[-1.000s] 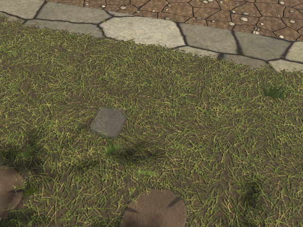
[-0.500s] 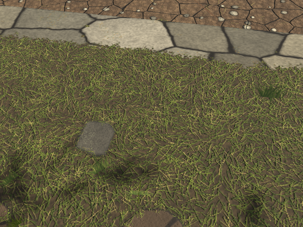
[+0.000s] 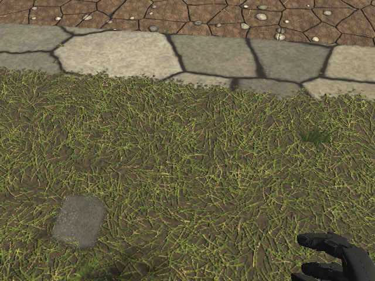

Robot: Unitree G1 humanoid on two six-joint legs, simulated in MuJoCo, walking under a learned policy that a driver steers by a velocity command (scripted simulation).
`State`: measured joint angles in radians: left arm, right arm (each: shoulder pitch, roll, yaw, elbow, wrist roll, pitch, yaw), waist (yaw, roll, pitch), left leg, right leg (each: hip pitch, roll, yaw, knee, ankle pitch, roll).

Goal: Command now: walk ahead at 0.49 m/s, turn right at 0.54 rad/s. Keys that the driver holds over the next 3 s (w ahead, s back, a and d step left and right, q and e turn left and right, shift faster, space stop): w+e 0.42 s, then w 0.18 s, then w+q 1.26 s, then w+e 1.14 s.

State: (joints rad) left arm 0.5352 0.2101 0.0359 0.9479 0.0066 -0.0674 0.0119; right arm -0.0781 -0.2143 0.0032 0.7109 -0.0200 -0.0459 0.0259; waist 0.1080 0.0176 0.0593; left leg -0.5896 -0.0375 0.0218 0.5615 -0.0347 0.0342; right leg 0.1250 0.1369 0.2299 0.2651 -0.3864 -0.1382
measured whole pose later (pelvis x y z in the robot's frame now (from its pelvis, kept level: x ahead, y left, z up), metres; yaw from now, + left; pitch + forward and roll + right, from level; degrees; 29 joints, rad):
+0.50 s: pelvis +0.26 -0.03 +0.01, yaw -18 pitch +1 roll +2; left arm 0.02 0.23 0.03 0.72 0.04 -0.01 -0.08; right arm 0.43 -0.23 -0.04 0.92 -0.02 -0.09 0.00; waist -0.08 -0.02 0.05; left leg 0.05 0.00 0.26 0.25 -0.32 0.00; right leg -0.61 -0.06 -0.05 0.68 -0.09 -0.09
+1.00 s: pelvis +0.50 -0.15 +0.01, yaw -11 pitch +1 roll -1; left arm 0.41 0.21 0.03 0.96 0.02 -0.10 0.01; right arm 0.15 -0.23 -0.04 0.85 -0.03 -0.01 0.05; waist 0.03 0.04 0.04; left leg -0.65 0.07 0.05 0.76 0.00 0.06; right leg 0.09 0.08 -0.21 0.18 -0.29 -0.07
